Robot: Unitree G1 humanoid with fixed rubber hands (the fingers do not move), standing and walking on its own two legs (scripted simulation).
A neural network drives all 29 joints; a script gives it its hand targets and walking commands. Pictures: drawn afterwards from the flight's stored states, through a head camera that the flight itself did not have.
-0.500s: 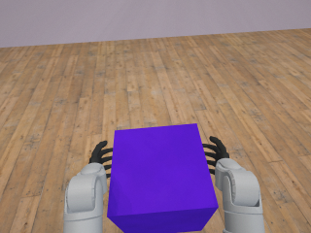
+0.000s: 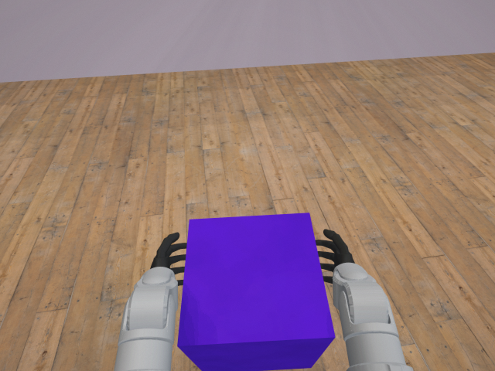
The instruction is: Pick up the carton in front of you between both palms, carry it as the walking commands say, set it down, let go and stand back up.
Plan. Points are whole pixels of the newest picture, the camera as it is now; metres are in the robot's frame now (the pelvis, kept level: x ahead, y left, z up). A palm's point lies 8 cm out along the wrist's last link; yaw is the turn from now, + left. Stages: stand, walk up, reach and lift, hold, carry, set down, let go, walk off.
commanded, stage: carry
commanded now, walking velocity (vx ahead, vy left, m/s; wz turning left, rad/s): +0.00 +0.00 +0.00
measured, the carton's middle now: (253, 298) +0.28 +0.00 -0.05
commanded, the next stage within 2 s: hold in 0.40 s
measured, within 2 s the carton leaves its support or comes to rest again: neither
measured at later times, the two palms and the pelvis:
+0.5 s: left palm (158, 286) +0.26 +0.15 +0.04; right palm (346, 281) +0.26 -0.15 +0.04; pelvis -0.02 +0.00 +0.01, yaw +1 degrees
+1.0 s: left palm (154, 296) +0.24 +0.15 +0.05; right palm (354, 293) +0.23 -0.15 +0.05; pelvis -0.05 +0.00 +0.00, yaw +0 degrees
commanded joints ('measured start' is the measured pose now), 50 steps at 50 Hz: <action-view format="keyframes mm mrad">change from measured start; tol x4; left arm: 1 -494 -909 -487 -24 -253 -131 -253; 6 -515 -948 -497 5 -250 -180 -259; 12 -463 -949 -564 -65 -290 -131 -255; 20 -460 -922 -549 -72 -283 -112 -252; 21 -385 -958 -536 -79 -287 -107 -261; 25 -385 -909 -514 -97 -253 -125 -241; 50 -620 -1032 -436 144 -230 -112 -336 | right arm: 1 -507 910 490 -27 257 -121 255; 6 -531 950 496 -1 251 -170 258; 15 -456 925 548 -73 282 -101 249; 20 -482 922 551 -89 287 -101 249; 21 -393 940 522 -87 280 -100 260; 22 -420 911 530 -139 269 -112 259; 26 -454 887 520 -108 255 -124 255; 38 -571 967 451 55 239 -124 296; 50 -690 1005 413 133 238 -138 332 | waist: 1 1 2 -209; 13 0 4 -258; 20 2 2 -222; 21 1 -22 -136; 22 -5 -2 -213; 38 -1 -18 -53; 50 10 2 -45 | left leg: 1 100 109 -115 -75 209 5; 13 115 109 -114 -57 262 9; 20 90 108 -116 -66 225 7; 21 294 -154 -253 -107 495 14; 23 395 -136 -278 -105 594 8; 25 400 -147 -271 -120 550 -6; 27 382 -153 -262 -140 391 -7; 36 345 -147 -248 -154 137 -5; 50 304 -124 -267 -173 -71 -10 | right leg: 1 29 -104 96 -82 186 -16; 20 23 -105 95 -74 204 -16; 21 120 150 228 -133 452 -25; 24 143 148 253 -149 512 -12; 26 182 147 251 -154 423 -2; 28 121 152 244 -168 318 -4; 38 34 122 255 -214 53 -29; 50 12 117 251 -199 -63 -40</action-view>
